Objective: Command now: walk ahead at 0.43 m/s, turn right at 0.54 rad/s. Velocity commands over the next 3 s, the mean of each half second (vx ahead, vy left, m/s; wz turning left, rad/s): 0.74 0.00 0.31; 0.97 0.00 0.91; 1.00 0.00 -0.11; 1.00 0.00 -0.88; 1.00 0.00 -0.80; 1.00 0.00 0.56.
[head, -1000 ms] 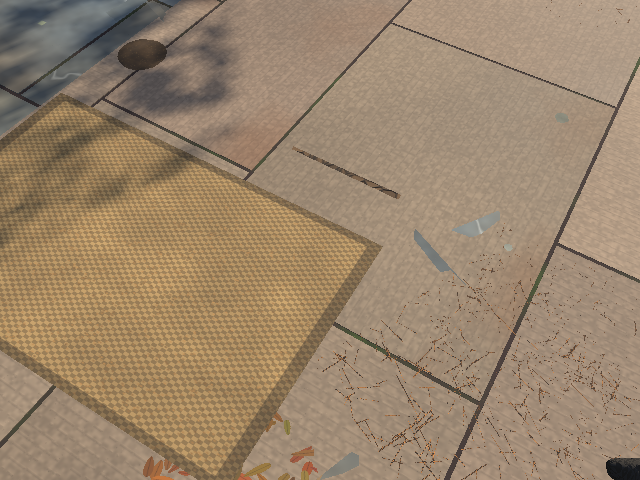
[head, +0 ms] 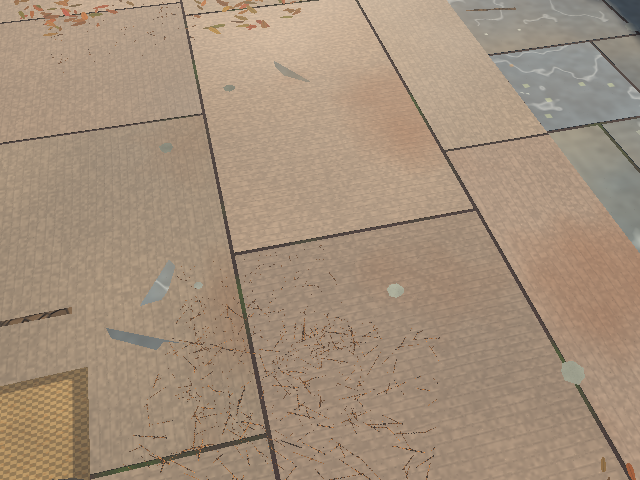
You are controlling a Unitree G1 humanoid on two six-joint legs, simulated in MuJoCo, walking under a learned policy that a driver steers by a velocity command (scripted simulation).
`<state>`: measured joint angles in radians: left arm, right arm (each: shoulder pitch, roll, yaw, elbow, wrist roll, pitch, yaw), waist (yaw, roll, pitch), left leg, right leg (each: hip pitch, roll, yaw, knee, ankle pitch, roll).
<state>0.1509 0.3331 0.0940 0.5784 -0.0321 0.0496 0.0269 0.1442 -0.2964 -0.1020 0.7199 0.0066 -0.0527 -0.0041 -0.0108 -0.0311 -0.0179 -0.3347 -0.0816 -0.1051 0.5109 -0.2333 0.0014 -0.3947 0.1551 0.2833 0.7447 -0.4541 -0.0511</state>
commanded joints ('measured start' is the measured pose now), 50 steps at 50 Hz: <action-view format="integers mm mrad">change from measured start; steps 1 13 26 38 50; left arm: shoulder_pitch -20 -18 249 261 -141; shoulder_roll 79 11 30 24 12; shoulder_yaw -6 -44 -34 -40 -93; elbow -93 -43 129 88 -67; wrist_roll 2 50 69 76 84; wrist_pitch -61 -96 -158 -130 -100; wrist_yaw -4 -39 -21 -36 -52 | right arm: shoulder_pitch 77 185 -72 225 206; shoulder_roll -172 -164 -46 -341 -188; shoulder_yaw -40 -28 29 -44 -1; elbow -59 3 -119 -31 -9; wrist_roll -37 -25 -41 -39 -11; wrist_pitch -42 28 52 64 -21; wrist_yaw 7 29 102 34 17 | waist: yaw -10 24 47 -76 -12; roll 242 180 -79 302 32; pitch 19 42 131 -198 151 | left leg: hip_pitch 264 -104 -661 765 -50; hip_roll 445 145 175 265 47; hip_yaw -697 -305 48 -421 -250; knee -362 -246 700 20 -344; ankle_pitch -688 -204 88 -233 237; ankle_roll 242 165 49 389 288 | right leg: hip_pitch -451 286 434 -347 -153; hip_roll -110 -94 -429 -156 -251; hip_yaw -61 -306 -263 -466 -294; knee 358 -343 -632 848 52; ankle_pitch -41 244 224 -31 437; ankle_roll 10 79 -34 93 127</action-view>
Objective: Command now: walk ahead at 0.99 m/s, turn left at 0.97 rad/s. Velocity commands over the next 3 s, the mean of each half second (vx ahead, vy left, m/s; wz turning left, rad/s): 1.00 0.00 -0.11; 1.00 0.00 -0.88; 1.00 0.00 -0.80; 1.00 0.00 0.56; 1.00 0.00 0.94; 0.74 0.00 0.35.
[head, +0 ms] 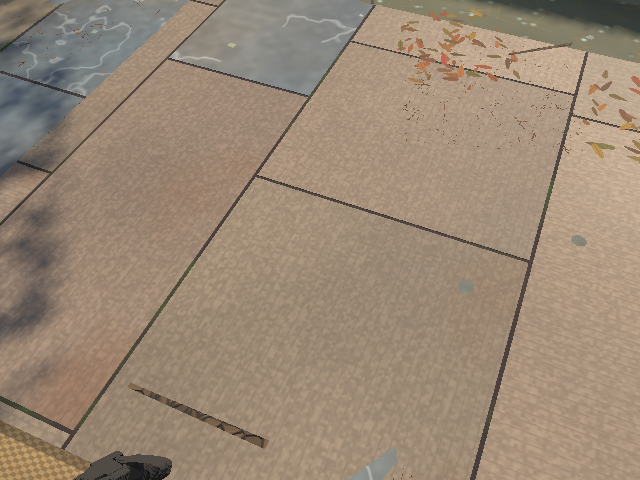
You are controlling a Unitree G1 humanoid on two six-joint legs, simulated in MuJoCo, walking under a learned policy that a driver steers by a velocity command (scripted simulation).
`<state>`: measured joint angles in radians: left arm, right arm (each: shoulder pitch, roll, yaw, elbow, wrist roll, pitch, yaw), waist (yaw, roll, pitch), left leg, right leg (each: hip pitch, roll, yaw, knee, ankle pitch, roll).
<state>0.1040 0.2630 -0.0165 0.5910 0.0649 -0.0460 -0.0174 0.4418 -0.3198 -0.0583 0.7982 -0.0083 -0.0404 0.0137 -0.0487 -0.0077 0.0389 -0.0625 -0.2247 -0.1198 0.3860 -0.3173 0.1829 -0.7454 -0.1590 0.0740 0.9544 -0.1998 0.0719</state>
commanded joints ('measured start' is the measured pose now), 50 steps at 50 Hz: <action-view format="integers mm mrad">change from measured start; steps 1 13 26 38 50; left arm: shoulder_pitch -114 300 374 75 430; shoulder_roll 83 171 228 46 229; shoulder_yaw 16 109 135 74 115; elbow -83 138 227 71 153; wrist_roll -21 -48 -80 -30 -38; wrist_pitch -8 -18 -46 46 33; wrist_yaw -10 -7 -3 -47 -37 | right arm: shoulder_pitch -68 -213 -487 -72 -126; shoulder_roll -171 -107 -73 -9 -208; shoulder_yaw -48 22 66 17 -27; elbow -77 -101 -259 -37 -35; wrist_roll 9 -43 -30 -12 -33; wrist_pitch -35 -71 -50 -81 -36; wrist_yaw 1 -4 16 -18 -41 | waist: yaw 6 124 77 32 347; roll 24 10 -37 109 52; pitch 71 -118 -16 -3 -222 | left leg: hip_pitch -278 -650 -182 58 -195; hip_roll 198 194 214 515 436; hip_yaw -242 -11 122 0 348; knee -207 1021 164 -170 704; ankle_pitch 428 40 325 290 1040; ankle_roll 89 -96 -192 -96 -166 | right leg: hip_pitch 232 872 501 -91 941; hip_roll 86 -92 77 47 264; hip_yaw -89 606 283 -21 -145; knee -222 -677 -721 315 -274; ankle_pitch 253 -258 422 -64 43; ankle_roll -7 -379 -245 -158 -334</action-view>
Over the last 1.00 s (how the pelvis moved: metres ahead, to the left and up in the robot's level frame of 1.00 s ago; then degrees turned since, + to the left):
0.56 0.18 0.00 40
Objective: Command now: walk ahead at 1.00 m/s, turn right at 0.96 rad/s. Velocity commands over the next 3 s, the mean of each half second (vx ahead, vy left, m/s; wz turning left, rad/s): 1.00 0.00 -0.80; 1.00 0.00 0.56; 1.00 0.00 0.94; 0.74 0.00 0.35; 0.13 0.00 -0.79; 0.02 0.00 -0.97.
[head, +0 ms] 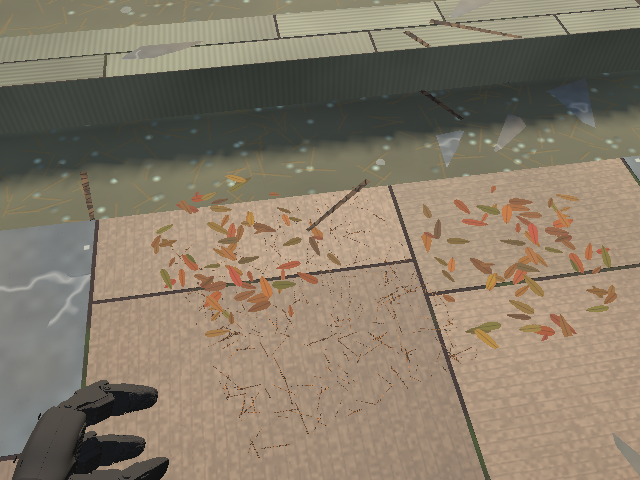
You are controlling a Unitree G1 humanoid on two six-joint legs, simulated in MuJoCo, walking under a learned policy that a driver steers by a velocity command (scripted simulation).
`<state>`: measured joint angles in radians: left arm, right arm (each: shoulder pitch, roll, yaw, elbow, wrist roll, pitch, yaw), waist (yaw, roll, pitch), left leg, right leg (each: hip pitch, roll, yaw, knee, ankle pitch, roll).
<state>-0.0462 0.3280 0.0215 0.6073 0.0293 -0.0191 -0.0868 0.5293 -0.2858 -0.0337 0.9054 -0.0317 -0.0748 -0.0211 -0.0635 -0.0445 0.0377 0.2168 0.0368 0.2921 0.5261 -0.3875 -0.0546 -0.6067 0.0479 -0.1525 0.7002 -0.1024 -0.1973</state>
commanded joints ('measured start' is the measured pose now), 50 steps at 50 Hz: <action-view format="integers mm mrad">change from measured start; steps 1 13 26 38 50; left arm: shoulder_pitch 514 336 220 173 387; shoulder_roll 238 169 67 96 12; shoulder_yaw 107 91 21 4 26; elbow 141 99 36 -18 143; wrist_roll -29 -24 43 16 -8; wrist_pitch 22 -61 -62 -65 -112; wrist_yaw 62 72 51 65 87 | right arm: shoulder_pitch -223 -497 -140 -70 -388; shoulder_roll -130 -51 -125 -215 -28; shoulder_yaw -28 38 -38 -77 -18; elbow -165 -386 -176 -109 -277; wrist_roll -24 0 2 41 -2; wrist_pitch -5 19 -1 -14 77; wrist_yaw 15 42 33 44 97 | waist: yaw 269 63 31 133 63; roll -147 52 79 59 -48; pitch -147 55 -21 -97 30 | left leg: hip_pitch -768 -587 -280 -465 -1072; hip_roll -29 57 185 51 84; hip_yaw -69 -309 -836 -564 -326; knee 976 212 -279 -107 677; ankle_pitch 16 411 -97 708 211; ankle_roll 47 -20 264 200 133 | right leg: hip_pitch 887 123 -121 533 579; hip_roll -71 -14 -57 -5 -323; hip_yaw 305 510 269 132 182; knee -65 -532 553 -166 -542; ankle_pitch -71 48 -219 -21 133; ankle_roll -102 -89 107 174 105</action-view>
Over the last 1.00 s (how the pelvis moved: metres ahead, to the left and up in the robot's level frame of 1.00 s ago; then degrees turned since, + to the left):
0.95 -0.12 -0.03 -32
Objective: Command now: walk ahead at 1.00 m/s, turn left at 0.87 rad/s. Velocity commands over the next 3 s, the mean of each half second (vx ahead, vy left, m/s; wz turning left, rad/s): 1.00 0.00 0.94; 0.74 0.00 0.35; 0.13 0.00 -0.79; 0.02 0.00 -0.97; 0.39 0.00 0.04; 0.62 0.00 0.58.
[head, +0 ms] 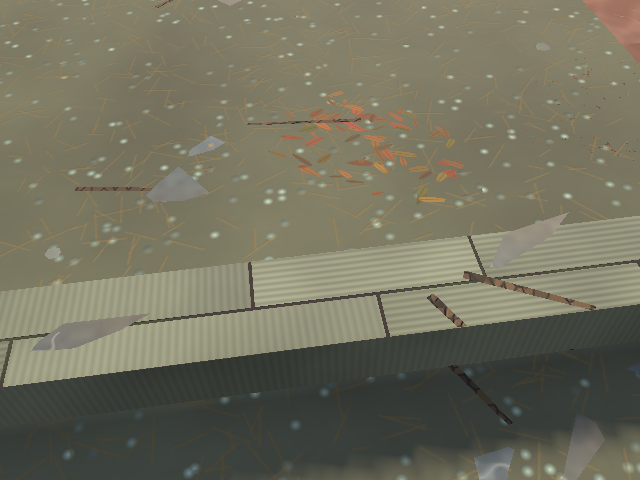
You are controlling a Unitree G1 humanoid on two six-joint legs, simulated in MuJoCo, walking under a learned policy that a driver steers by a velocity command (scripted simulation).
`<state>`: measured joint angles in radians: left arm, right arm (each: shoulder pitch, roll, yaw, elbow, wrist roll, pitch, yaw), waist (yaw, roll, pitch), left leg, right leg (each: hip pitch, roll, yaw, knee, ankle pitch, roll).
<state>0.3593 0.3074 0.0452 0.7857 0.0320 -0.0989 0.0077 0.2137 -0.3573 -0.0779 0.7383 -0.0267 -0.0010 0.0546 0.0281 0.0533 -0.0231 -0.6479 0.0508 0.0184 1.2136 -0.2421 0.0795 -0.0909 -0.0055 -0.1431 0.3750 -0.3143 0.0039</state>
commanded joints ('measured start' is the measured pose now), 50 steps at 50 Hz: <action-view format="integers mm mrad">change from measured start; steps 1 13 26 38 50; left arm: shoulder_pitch -37 -67 -250 137 61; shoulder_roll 36 124 32 -57 -15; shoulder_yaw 4 2 -52 -30 0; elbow -27 -175 -273 138 4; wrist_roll -9 16 36 3 38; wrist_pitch -37 -15 32 -36 -15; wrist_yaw -7 -4 7 -15 -39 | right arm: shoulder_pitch -106 210 132 -499 -86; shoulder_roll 41 -293 -125 213 182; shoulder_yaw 31 -71 -26 120 145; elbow -131 -65 -36 -424 7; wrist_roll -4 -4 22 -21 -20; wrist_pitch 1 17 -47 -36 -74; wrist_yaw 28 -35 -63 -78 67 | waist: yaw -44 -178 -1 -49 26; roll -148 64 -113 -192 -141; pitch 101 -296 -68 312 -229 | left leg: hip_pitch -189 1096 582 -796 350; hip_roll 69 191 -90 -124 340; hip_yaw -38 -778 -358 -20 -433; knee -62 -854 -702 706 -638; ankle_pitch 122 -141 1052 -575 963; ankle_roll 1 407 160 80 327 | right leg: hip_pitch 42 -776 -366 26 -735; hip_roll -244 18 1 -293 -55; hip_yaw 100 204 144 135 382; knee -232 1315 463 -295 1595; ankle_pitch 406 -124 -171 768 -23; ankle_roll -86 19 -18 -81 32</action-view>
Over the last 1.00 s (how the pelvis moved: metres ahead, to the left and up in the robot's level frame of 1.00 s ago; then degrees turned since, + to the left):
0.88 -0.13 0.04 -3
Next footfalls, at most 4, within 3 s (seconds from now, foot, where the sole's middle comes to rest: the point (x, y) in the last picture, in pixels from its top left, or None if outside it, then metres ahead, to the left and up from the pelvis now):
0.22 left None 0.39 0.08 -0.77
0.58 right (373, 426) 0.63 -0.05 -0.77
0.86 left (183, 305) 0.84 0.37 -0.61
1.38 right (274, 225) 1.08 0.19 -0.61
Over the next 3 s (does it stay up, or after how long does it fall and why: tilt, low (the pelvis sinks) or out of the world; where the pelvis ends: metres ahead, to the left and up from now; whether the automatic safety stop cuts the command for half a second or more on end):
stays up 1.37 0.32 0.17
